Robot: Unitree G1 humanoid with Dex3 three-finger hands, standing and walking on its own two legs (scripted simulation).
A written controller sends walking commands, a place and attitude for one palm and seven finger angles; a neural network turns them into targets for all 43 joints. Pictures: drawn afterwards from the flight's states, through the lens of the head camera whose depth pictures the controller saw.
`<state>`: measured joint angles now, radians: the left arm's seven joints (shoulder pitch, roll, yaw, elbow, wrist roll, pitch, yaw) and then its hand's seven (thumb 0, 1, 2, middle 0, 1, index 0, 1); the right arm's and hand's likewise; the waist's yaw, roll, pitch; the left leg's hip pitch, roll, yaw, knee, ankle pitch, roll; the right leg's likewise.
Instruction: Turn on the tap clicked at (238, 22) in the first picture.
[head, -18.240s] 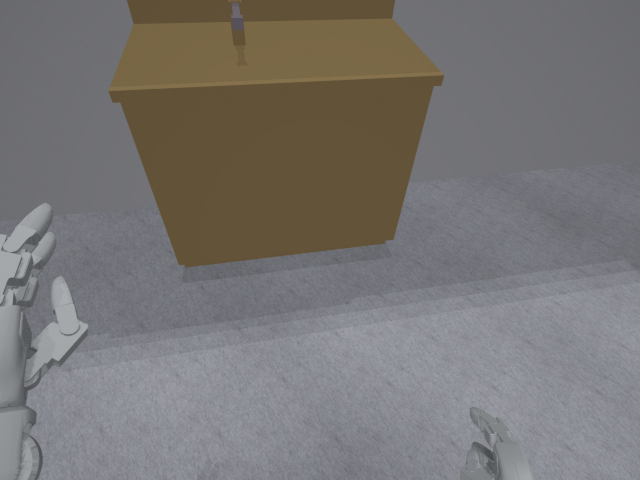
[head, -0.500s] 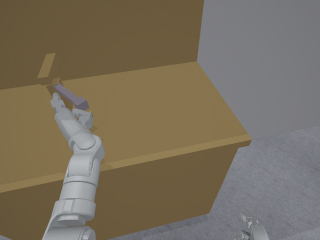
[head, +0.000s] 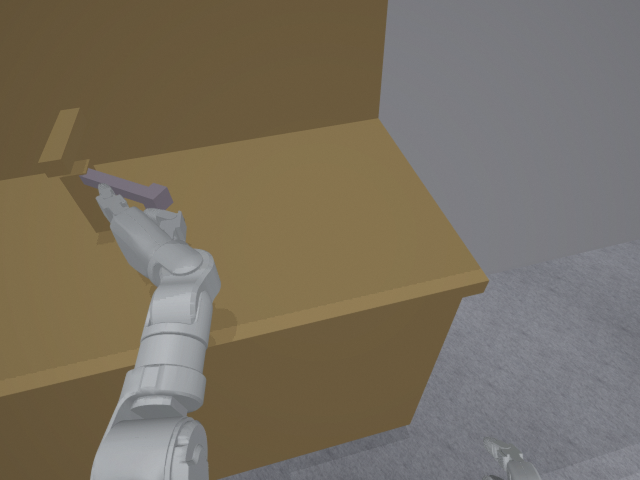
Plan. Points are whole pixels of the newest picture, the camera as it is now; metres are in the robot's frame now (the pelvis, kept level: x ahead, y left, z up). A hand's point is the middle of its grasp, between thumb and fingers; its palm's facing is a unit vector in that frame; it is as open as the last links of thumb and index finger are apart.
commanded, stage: push the lever round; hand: left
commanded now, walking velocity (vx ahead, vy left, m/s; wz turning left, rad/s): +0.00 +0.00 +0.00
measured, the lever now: (156, 198) +0.44 +0.25 +0.13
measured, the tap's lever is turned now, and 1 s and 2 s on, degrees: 52 77 79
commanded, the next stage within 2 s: lift the hand up off the lever in 0.76 s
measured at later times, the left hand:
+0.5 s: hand (194, 205) +0.43 +0.19 +0.13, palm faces +0.81 -0.58 -0.11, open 7.7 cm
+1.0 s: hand (199, 185) +0.47 +0.20 +0.13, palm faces +0.80 -0.58 -0.12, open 7.9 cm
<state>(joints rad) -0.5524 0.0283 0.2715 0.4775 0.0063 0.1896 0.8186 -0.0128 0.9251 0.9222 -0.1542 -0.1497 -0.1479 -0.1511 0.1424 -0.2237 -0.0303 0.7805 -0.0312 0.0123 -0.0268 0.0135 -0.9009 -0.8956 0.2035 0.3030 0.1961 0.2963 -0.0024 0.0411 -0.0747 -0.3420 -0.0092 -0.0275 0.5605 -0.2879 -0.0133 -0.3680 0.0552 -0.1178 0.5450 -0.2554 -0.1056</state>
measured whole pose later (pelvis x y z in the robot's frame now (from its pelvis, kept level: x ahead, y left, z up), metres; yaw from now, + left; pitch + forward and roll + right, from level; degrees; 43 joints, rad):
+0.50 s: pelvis -0.01 -0.01 -0.01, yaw +0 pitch +7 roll +1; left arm -0.74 0.07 0.36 0.71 0.05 0.14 0.87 0.01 0.92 0.93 -0.15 -0.15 -0.15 -0.15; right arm 0.18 -0.21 -0.03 0.80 -0.04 0.00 -0.01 0.01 -0.90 -0.90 0.20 0.30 0.20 0.30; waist -0.04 0.04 -0.10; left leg -0.44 0.00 -0.03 0.61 -0.29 -0.02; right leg -0.46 0.06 -0.12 0.59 -0.26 -0.12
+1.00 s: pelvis -0.01 +0.00 -0.01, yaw -1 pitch +10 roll +1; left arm -0.91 0.18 0.45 0.92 0.09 0.07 0.87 0.02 0.89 0.91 -0.15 -0.15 -0.13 -0.14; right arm 0.25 -0.24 -0.04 0.80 -0.06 -0.02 0.01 0.01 -0.90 -0.90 0.20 0.30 0.20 0.30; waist -0.10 0.04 -0.10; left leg -0.52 0.00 -0.02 0.63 -0.30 -0.01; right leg -0.55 0.06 -0.11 0.61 -0.25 -0.11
